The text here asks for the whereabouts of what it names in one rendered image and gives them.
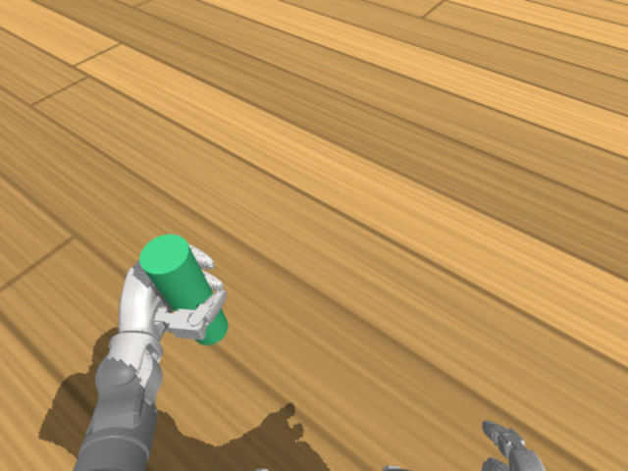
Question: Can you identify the can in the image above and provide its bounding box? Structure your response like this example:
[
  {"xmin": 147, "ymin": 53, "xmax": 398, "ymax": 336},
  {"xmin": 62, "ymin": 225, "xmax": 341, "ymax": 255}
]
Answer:
[{"xmin": 139, "ymin": 235, "xmax": 228, "ymax": 345}]

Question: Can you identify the left robot arm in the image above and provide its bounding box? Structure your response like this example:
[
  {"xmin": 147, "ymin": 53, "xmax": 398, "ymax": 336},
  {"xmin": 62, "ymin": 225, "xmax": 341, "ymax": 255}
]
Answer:
[{"xmin": 73, "ymin": 331, "xmax": 163, "ymax": 471}]

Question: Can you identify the left robot hand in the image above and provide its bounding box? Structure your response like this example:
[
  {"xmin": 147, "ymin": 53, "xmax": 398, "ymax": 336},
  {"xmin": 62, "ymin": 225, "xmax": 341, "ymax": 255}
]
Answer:
[{"xmin": 119, "ymin": 244, "xmax": 227, "ymax": 341}]

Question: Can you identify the right robot hand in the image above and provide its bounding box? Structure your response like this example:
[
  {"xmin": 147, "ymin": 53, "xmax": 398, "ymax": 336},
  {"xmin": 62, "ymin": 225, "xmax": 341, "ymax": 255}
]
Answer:
[{"xmin": 482, "ymin": 420, "xmax": 546, "ymax": 471}]

